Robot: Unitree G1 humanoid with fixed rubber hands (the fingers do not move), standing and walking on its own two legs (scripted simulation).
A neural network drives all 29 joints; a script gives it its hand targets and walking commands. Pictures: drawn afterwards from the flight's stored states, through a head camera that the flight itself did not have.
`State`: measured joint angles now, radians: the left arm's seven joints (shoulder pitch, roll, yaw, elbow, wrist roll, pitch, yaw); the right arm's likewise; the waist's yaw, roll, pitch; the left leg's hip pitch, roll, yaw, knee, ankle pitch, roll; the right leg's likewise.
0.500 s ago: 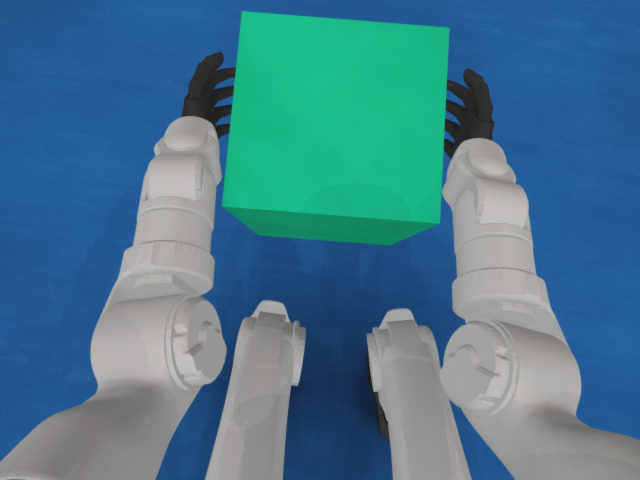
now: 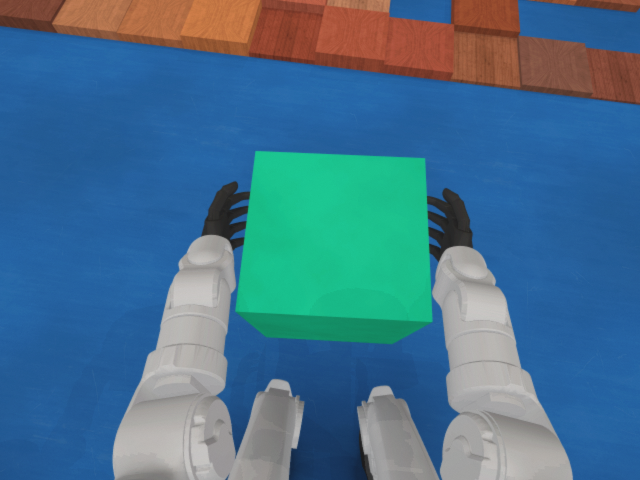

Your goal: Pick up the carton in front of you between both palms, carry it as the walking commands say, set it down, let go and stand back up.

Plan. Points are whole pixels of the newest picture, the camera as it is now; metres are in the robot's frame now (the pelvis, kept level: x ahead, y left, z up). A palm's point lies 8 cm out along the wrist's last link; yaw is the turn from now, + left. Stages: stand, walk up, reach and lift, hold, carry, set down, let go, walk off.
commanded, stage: reach and lift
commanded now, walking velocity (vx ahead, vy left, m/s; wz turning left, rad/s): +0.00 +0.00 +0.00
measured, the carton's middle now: (333, 261) +0.42 +0.01 -0.11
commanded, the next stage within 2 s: hold in 1.74 s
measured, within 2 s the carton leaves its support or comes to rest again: neither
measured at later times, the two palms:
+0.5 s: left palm (182, 223) +0.37 +0.16 +0.11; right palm (524, 232) +0.37 -0.14 +0.12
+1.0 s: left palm (146, 217) +0.34 +0.15 +0.18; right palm (594, 222) +0.35 -0.15 +0.19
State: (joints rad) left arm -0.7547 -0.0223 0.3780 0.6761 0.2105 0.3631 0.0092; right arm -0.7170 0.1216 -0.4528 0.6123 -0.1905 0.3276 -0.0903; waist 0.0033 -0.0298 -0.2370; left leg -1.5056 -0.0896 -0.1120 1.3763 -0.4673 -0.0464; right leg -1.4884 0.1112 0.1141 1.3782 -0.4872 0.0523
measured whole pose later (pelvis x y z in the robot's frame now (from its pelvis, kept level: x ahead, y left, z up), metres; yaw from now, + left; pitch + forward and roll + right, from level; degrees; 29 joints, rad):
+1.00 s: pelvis +0.05 +0.00 +0.16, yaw +0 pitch -3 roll +0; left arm -0.31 -0.16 0.29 0.40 0.30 0.62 -0.01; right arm -0.33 0.17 -0.32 0.41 -0.30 0.60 0.01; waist 0.01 0.00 -0.02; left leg -0.19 -0.04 -0.14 0.46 -0.21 -0.02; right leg -0.18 0.05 0.15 0.47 -0.23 0.01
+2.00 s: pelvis +0.06 +0.00 +0.17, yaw +0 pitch -7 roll +0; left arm -0.26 -0.15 0.21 0.24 0.27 0.77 0.00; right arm -0.27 0.15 -0.24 0.24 -0.28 0.75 0.01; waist 0.00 0.00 0.00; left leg -0.04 -0.03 -0.13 0.34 -0.18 -0.01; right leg -0.03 0.04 0.14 0.34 -0.19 0.01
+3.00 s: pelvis +0.25 -0.02 +0.17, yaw -2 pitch +6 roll -1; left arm -0.14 -0.13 0.12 -0.32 0.09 1.21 0.09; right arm -0.16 0.13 -0.09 -0.32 -0.11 1.20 -0.10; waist -0.02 0.03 -0.15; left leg -0.15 0.06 0.16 0.35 -0.30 0.00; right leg -0.51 -0.05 -0.13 0.76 -0.39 -0.01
